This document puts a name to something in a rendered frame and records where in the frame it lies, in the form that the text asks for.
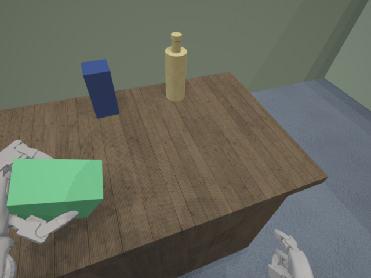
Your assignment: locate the robot left hand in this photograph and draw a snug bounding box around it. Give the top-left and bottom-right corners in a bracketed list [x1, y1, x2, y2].
[0, 140, 79, 244]

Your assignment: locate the table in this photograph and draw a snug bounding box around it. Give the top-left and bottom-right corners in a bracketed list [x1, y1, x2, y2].
[0, 72, 328, 278]

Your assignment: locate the sponge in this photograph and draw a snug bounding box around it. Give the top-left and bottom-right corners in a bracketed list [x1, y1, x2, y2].
[6, 158, 103, 222]

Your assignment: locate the robot right hand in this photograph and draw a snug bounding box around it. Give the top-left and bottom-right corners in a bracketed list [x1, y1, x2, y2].
[268, 229, 314, 278]

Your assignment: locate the robot left forearm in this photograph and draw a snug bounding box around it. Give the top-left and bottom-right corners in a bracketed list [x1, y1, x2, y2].
[0, 236, 17, 278]

